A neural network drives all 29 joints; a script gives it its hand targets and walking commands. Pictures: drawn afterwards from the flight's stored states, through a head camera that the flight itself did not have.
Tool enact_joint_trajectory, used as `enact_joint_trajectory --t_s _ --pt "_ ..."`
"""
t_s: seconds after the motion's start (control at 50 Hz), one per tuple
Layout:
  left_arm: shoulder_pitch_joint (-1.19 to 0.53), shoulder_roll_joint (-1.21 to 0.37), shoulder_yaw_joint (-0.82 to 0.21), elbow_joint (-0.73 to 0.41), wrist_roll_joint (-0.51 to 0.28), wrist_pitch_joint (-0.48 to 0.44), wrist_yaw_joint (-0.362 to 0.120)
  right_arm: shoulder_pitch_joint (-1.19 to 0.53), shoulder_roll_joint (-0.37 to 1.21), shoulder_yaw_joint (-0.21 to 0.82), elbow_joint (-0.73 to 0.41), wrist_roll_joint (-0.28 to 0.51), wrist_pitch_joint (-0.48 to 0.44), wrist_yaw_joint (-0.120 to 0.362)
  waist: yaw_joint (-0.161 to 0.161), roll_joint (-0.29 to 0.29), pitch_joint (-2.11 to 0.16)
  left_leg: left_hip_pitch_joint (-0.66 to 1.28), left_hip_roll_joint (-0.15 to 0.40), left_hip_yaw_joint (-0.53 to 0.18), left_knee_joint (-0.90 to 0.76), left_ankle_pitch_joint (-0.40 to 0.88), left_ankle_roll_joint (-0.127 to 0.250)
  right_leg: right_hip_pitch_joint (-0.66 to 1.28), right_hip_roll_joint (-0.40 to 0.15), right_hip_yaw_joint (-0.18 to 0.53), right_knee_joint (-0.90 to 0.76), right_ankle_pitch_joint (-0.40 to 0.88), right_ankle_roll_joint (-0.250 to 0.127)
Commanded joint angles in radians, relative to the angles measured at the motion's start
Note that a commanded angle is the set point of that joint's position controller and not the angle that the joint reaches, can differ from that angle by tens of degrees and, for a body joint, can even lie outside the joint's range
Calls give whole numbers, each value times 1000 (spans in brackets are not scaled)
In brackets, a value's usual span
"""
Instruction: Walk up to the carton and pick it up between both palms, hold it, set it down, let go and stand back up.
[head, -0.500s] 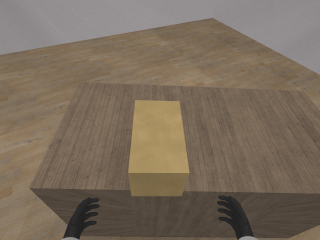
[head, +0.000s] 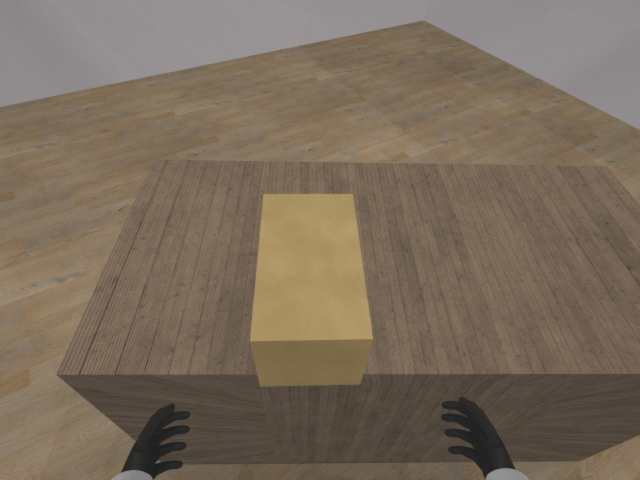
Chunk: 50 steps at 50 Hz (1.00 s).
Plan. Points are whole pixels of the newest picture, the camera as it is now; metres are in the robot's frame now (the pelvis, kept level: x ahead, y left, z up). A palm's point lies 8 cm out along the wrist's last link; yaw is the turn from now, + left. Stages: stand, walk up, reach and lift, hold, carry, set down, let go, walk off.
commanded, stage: let go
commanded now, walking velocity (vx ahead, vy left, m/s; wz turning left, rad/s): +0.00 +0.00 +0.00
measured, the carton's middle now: (309, 284) +0.43 +0.02 -0.07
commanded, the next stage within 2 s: stand in 0.26 s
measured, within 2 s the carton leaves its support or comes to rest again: neither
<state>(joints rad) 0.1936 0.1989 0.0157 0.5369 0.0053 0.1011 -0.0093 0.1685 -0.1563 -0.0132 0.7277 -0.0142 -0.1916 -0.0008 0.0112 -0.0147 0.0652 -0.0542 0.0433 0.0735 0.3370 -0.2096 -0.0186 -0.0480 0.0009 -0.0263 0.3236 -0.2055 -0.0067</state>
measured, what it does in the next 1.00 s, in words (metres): shifts its weight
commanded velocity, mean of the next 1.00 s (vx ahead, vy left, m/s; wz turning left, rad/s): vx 0.00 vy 0.00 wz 0.00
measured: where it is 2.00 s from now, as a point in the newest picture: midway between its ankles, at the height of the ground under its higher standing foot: outside the picture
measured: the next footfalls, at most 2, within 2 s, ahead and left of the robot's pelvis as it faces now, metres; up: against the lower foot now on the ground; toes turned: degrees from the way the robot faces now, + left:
none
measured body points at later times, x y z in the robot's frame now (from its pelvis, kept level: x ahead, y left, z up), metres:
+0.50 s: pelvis -0.01 +0.00 -0.01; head -0.02 +0.01 +0.44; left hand +0.12 +0.26 -0.11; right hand +0.12 -0.25 -0.11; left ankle -0.01 +0.12 -0.75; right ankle -0.01 -0.11 -0.75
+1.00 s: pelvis -0.05 +0.02 -0.01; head -0.06 +0.03 +0.44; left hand +0.01 +0.28 -0.14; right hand +0.03 -0.23 -0.13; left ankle -0.01 +0.12 -0.75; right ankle -0.01 -0.11 -0.75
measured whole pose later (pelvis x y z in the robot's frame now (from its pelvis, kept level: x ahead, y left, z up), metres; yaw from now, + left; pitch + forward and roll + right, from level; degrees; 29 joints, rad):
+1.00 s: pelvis -0.05 +0.02 -0.01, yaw +1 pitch -3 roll -1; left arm 0.37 0.27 -0.01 0.74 0.02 -0.02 0.01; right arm 0.36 -0.26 0.01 0.74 -0.01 -0.02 0.00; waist 0.00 -0.01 0.01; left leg -0.25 0.01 0.06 0.53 -0.23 0.02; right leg -0.23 -0.04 -0.03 0.50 -0.22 0.03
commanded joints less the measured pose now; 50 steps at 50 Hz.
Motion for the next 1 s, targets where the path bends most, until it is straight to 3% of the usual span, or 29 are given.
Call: enact_joint_trajectory --t_s 0.0,0.24,0.26,0.28,0.32,0.44,0.66,0.98 --pt "-72 86 22 -102 1 2 7 -62 -102 -27 -79 -3 -16 5 -6 14 -68 104 -39 1 1 222 -17 -118 17 -8 -68 109 -4" --pt "-80 85 24 -106 4 11 8 -62 -125 -27 -86 3 -23 12 -5 5 -67 89 -45 2 15 205 -15 -111 12 2 -50 142 1" --pt "59 131 45 -25 13 -75 28 37 -210 -41 -46 10 61 -21 33 56 -136 -79 33 -71 107 320 27 -73 -59 62 39 271 1" --pt "84 148 49 -6 9 -98 29 47 -202 -37 -65 10 95 -30 14 36 -113 -102 44 -73 94 227 37 -66 -80 76 44 249 2" --pt "56 148 47 -5 9 -132 27 54 -190 -33 -78 8 116 -31 1 2 -161 -78 61 -89 107 269 43 -68 -90 85 67 322 -4" --pt "58 139 35 21 10 -148 19 81 -201 -28 -77 3 133 -19 -13 15 -90 -121 64 -104 94 154 35 -130 -91 87 51 200 -7" --pt "125 174 17 85 9 -144 19 149 -226 -14 -60 2 141 -8 -9 21 -25 -202 51 -129 51 -39 38 -164 -88 89 48 -19 1" --pt "196 175 1 141 14 -136 19 195 -236 -9 -62 2 156 -7 -6 38 20 -298 54 -169 6 -254 48 -209 -77 80 90 -135 6"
